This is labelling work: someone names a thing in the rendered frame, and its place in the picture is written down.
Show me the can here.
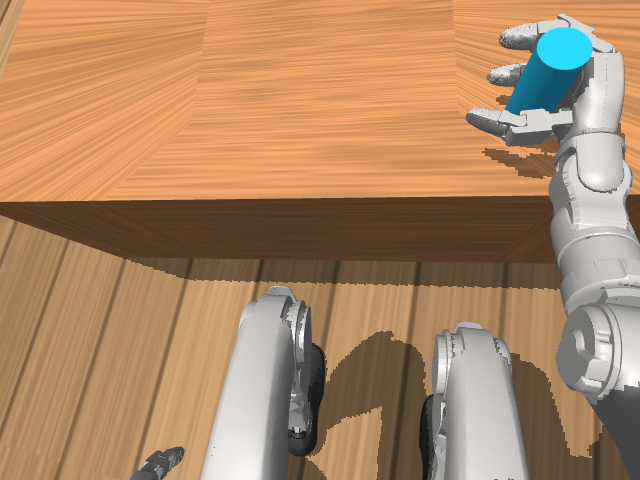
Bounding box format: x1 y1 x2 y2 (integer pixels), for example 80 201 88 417
501 27 593 142

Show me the right robot hand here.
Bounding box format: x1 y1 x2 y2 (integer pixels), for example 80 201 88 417
466 14 625 148

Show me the right robot arm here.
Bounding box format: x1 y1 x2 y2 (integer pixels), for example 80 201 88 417
548 132 640 480

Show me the right robot foot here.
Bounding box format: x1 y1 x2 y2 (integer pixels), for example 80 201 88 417
419 394 435 480

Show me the left robot foot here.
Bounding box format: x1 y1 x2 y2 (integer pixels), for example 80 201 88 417
288 343 325 457

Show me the left robot hand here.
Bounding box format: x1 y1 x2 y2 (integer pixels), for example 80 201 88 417
127 447 185 480

